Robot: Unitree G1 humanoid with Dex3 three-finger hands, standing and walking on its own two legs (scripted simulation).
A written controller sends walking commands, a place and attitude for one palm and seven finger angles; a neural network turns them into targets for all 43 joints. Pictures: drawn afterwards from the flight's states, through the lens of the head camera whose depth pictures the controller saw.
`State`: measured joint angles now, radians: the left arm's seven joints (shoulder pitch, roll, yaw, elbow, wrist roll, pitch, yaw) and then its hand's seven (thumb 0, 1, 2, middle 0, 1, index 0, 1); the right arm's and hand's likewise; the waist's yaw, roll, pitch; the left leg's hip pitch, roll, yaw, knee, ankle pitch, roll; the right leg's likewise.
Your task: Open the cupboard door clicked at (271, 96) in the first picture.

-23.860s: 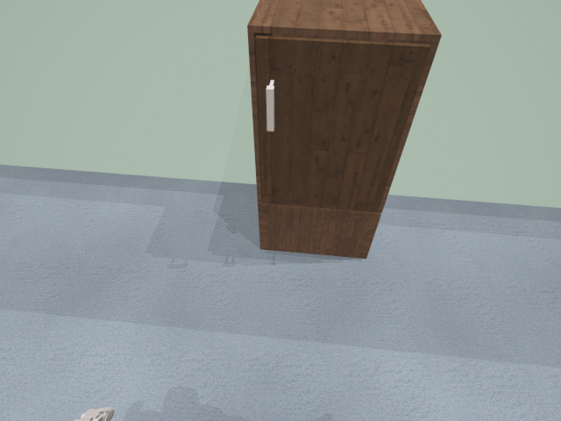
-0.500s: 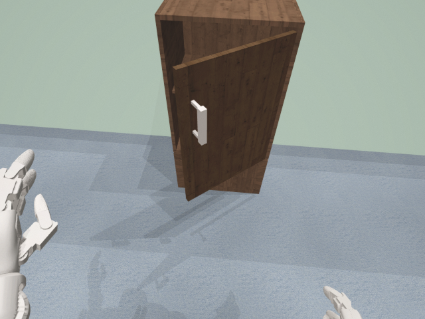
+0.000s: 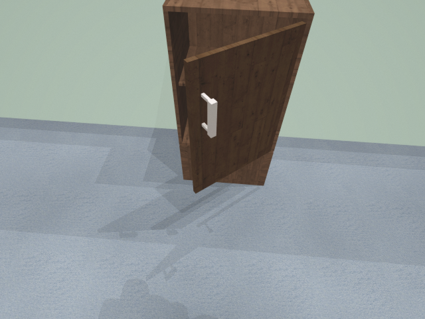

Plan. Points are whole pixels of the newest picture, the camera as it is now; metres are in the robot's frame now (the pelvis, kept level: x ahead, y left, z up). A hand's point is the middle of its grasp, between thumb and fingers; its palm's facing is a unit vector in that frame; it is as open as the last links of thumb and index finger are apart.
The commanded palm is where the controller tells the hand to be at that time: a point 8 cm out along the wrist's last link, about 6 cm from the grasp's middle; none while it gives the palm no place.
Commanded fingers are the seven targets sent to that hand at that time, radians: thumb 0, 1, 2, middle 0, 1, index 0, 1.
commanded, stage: let the arm hang, fingers relaxed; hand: left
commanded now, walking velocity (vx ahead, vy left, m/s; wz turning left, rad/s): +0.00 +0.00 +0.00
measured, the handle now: (208, 115) +0.65 +0.06 -0.02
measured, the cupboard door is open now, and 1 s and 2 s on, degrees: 40 40 40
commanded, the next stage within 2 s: look to check the result in 0.58 s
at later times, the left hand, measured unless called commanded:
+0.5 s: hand out of the picture +0.01 +0.15 -0.18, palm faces +0.01 -0.99 -0.16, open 7.3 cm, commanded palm none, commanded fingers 0.00 0.90 0.90 -0.20 -0.30 -0.20 -0.30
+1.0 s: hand out of the picture +0.02 +0.14 -0.18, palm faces +0.04 -0.99 -0.16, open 7.4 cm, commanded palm none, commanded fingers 0.00 0.90 0.90 -0.20 -0.30 -0.20 -0.30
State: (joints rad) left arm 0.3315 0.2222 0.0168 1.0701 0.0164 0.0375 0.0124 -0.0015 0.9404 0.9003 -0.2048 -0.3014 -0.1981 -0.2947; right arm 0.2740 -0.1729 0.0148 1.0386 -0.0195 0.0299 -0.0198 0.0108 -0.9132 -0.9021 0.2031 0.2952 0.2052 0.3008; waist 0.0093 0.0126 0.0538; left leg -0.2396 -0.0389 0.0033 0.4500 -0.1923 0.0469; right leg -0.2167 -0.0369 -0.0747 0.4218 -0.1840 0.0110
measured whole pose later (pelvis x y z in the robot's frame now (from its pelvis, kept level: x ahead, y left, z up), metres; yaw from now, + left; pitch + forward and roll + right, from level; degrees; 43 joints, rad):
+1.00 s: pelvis +0.03 -0.02 +0.00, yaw -1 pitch -2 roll +0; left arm 0.29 0.12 0.01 1.15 0.01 0.00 0.03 0.01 0.91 0.90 -0.20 -0.30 -0.20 -0.29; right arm 0.29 -0.12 0.01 1.15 -0.02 0.00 -0.04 0.01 -0.91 -0.90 0.20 0.29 0.20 0.30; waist 0.00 0.01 0.04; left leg -0.17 -0.02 0.01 0.41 -0.22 0.02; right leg -0.17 -0.02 -0.07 0.42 -0.23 -0.01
